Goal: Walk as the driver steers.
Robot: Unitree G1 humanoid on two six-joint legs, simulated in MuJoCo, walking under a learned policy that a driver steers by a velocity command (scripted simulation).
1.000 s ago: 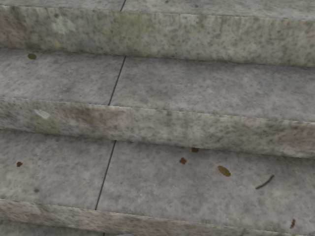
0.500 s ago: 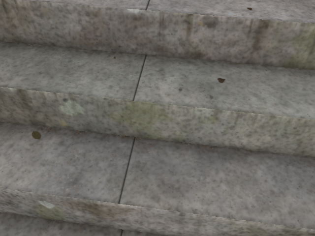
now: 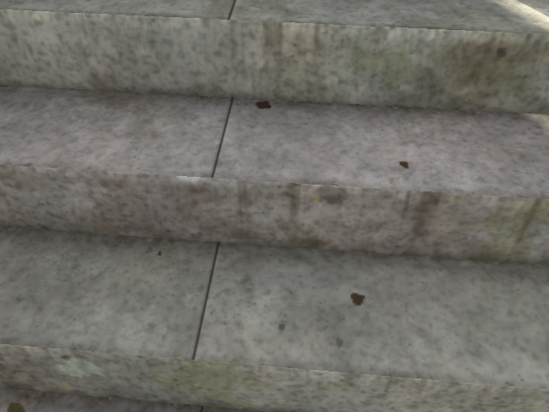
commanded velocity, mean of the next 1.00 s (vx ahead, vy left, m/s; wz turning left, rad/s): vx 0.50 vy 0.00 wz -0.17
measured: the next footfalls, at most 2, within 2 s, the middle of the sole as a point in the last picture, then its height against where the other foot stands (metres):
left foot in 0.28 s outside the picture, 0.19 m higher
right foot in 0.78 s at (309, 312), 0.19 m higher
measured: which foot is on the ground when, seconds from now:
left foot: up 0.00-0.26, down 0.28-0.78, up 0.80-1.00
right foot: down 0.00-0.30, up 0.32-0.76, down 0.78-1.00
